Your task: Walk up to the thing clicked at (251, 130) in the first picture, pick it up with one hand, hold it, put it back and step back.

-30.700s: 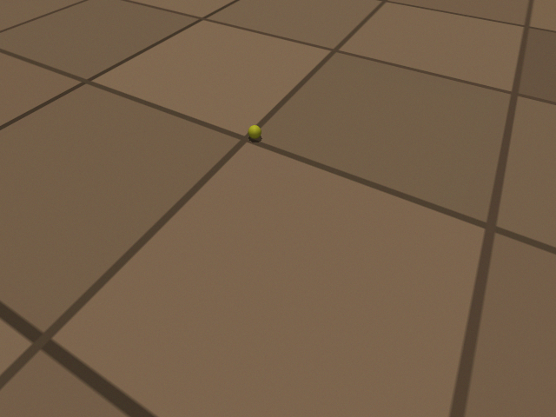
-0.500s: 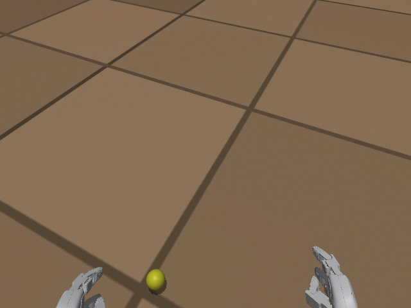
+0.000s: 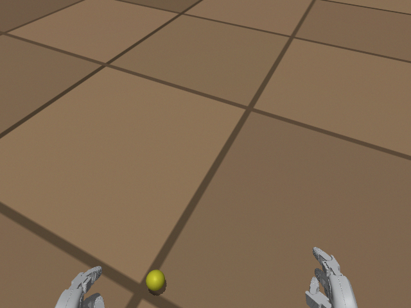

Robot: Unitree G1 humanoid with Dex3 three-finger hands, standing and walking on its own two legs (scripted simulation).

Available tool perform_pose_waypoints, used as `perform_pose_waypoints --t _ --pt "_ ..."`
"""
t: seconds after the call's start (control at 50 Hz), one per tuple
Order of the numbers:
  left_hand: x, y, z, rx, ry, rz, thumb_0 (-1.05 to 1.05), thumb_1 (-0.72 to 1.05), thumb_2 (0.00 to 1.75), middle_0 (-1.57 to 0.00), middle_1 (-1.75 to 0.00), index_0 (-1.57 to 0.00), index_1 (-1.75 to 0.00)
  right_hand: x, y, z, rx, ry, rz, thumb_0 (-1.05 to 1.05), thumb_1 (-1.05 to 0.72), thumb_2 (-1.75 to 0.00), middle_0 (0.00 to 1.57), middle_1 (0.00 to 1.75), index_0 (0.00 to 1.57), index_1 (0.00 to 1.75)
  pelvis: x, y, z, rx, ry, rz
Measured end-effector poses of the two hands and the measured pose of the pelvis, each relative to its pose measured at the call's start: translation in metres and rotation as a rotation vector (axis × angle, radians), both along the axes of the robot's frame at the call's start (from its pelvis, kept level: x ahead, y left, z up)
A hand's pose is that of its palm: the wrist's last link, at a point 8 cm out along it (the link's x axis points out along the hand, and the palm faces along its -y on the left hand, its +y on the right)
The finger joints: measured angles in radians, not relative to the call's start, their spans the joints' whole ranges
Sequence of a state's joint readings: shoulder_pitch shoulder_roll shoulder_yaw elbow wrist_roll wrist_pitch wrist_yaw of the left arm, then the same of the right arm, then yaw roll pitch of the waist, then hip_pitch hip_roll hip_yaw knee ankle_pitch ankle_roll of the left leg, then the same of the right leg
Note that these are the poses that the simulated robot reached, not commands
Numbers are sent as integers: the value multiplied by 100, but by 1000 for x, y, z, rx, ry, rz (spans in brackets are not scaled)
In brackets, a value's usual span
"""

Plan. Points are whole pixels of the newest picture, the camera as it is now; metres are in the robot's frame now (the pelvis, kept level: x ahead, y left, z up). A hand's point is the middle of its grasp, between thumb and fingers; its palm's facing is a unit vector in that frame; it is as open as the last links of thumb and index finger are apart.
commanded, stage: home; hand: left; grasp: from above
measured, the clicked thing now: (155, 279) +0.38 +0.19 -0.67
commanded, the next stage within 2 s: stand in 0.38 s
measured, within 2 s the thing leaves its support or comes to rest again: neither
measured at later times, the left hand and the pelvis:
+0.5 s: hand out of the picture +0.16 +0.18 -0.05, palm faces +0.03 -0.97 -0.23, open 7.4 cm; pelvis +0.00 +0.00 +0.00, yaw +0 degrees
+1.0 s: hand out of the picture +0.04 +0.25 -0.11, palm faces +0.05 -0.95 -0.30, open 7.4 cm; pelvis -0.01 +0.01 +0.06, yaw +1 degrees
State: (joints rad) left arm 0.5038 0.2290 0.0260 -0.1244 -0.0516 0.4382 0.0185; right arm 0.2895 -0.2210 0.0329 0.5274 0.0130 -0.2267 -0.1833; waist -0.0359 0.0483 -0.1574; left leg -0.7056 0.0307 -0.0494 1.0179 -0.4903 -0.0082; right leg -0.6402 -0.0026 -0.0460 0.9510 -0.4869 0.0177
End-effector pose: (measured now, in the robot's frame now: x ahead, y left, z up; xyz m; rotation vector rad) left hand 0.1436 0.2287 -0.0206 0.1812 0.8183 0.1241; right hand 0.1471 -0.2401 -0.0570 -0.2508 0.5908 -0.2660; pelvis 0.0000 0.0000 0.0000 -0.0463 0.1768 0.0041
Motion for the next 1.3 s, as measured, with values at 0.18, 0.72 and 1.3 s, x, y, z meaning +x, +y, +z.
perform_pose_waypoints --t 0.18,0.72,1.3 --pt "1 0 -1 1 4 1 1 90 90 -20 -30 -20 -30 0 0 -1 2 7 0 2 -90 -90 21 30 21 30 1 0 0 0 3 -1" --pt "-36 45 -45 121 154 31 1 90 90 -21 -30 -20 -30 -36 -29 -13 -12 425 89 1 -90 -90 21 30 21 30 -8 1 29 48 -155 4" --pt "-138 67 -45 92 455 134 1 90 90 -21 -30 -20 -30 -98 -18 -3 52 612 -14 1 -91 -90 21 30 21 30 -20 15 65 47 -262 16"
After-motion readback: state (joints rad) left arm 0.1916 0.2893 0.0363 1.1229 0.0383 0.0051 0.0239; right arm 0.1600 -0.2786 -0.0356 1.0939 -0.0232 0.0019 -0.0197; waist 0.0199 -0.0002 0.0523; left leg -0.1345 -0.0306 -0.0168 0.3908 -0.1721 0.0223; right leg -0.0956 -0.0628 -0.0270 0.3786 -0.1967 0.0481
